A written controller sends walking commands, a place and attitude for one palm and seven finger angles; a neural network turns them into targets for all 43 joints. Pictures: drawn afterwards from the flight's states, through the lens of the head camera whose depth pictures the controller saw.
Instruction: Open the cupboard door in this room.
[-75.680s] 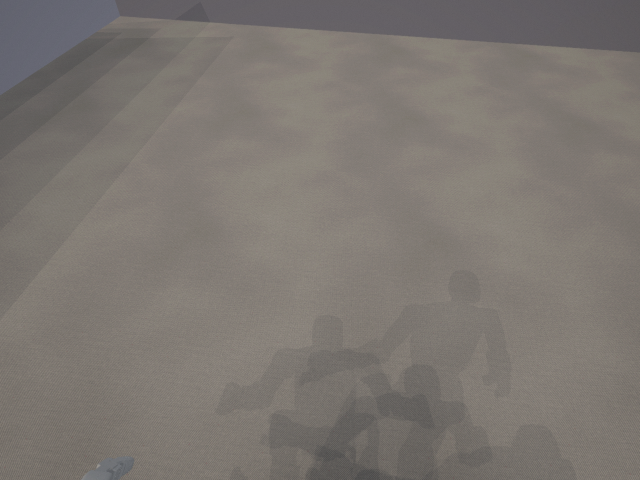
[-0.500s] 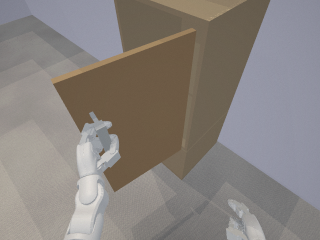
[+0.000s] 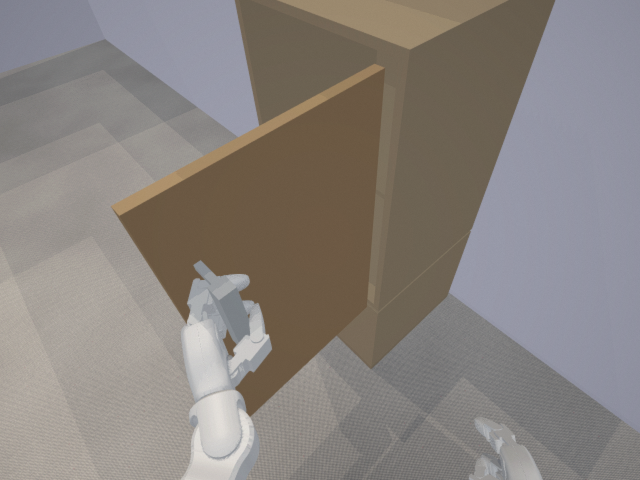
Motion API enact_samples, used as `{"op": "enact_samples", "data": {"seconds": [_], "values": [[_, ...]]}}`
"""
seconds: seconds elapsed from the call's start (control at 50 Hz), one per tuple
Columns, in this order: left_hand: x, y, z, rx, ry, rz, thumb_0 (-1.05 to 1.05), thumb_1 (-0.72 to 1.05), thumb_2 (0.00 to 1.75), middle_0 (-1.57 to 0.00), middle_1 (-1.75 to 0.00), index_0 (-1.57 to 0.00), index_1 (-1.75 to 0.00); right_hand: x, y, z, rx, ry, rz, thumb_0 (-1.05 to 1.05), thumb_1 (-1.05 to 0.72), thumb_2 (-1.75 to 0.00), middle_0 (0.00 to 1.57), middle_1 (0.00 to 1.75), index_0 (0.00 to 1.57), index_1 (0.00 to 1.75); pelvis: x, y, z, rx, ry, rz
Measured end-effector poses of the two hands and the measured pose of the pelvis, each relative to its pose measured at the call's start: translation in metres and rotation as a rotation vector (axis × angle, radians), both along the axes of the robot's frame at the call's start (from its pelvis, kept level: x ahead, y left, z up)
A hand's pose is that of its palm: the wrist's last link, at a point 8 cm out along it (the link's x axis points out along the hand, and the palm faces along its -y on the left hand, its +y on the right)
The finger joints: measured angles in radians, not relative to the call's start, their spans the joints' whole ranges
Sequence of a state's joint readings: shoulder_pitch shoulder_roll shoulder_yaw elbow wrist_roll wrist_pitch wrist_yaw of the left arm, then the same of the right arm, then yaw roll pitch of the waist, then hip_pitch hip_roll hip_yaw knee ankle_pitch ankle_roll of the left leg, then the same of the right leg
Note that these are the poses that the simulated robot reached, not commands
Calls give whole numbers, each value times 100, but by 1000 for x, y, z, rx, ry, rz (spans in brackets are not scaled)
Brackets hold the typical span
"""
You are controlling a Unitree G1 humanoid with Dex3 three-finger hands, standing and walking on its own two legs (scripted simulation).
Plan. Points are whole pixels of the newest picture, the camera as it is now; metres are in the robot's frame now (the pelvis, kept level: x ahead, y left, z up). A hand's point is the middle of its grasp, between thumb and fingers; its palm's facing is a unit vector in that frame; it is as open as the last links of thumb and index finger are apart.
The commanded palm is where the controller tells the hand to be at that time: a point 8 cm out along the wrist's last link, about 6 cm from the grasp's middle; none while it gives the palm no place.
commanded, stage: open thumb and fingers to let go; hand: left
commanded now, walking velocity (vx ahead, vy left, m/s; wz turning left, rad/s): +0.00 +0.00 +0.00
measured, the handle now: (224, 305) +0.31 +0.13 +0.07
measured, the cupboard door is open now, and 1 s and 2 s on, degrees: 93 93 94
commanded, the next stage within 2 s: slide the hand sideways off the handle in 0.76 s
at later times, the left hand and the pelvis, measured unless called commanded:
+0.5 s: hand (254, 335) +0.27 +0.09 +0.08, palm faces +0.34 -0.94 -0.03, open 13.1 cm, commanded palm +0.22 +0.13 +0.07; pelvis -0.03 +0.02 +0.00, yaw +0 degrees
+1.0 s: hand (247, 355) +0.25 +0.09 +0.07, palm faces +0.02 -0.99 -0.12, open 15.9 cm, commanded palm +0.23 +0.13 +0.07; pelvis -0.05 +0.04 -0.01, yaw +0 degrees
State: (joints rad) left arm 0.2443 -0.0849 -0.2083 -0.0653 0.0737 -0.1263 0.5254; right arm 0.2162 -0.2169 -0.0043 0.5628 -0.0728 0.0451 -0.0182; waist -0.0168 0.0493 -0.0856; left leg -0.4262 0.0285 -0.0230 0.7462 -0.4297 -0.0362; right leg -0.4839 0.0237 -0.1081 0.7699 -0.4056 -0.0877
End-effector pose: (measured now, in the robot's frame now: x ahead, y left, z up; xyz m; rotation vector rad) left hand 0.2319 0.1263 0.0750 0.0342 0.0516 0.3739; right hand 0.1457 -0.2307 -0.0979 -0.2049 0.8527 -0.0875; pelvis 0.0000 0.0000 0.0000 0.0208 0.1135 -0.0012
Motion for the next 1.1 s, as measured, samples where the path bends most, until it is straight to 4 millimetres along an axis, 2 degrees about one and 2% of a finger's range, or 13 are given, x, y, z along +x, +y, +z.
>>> {"op": "enact_samples", "data": {"seconds": [0.1,0.18,0.44,0.54,0.76,0.9,1.02,1.1], "values": [[1,1,0,0,-7,16,3,61,76,-33,-130,-34,-132,3,4,-3,11,-16,10,2,-90,-90,20,30,20,30,-7,-1,-2,2,2,5],[0,1,0,-1,-4,11,2,50,72,-33,-128,-35,-131,4,12,0,28,-45,17,2,-90,-90,20,30,20,30,-12,0,-2,4,-3,6],[-2,3,6,4,-45,-18,1,-22,42,-30,-121,-31,-122,-7,31,4,34,-76,33,1,-90,-90,20,30,21,30,-28,13,-3,-6,-23,3],[-1,4,3,-3,-28,-28,0,-39,35,-29,-111,-29,-112,-16,36,5,27,-64,27,1,-90,-90,20,30,21,30,-33,20,-3,-10,-31,-1],[-2,3,3,15,-34,-63,-1,-49,30,-24,-68,-23,-68,-26,49,3,31,-54,23,2,-90,-90,20,30,21,30,-40,33,-6,-17,-32,-12],[-3,6,3,16,-32,-74,-1,-50,30,-33,-53,-29,-59,-25,58,1,36,-49,41,2,-90,-90,20,30,21,30,-45,37,-6,-18,-39,-9],[-7,21,1,100,-60,-415,-1,-50,30,-26,-41,-17,-45,-32,59,3,24,-69,55,1,-90,-90,20,30,21,30,-50,39,-7,-16,-48,5],[-8,24,2,19,-46,-537,-1,-50,30,-21,-35,-12,-38,-36,59,5,30,-107,36,2,-90,-90,20,30,21,30,-52,43,-6,-21,-59,3]]}}
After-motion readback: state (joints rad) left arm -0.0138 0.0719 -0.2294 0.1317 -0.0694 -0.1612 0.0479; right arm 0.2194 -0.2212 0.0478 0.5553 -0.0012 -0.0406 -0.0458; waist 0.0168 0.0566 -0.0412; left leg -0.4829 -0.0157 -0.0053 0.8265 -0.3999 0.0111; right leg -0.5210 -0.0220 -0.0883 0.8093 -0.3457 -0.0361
